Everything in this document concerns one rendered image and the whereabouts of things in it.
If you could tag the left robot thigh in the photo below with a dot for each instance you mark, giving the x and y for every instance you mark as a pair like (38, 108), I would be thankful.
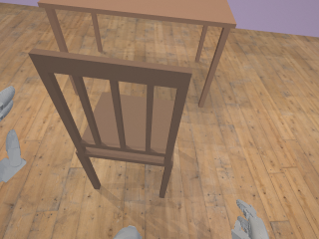
(128, 233)

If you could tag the chair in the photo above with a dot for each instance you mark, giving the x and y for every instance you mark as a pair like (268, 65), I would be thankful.
(124, 128)

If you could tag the right robot hand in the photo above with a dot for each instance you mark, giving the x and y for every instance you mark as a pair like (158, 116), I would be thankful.
(254, 228)

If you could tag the table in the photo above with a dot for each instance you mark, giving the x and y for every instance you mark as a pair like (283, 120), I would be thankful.
(213, 13)

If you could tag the left robot hand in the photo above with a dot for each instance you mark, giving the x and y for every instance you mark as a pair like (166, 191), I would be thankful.
(11, 165)

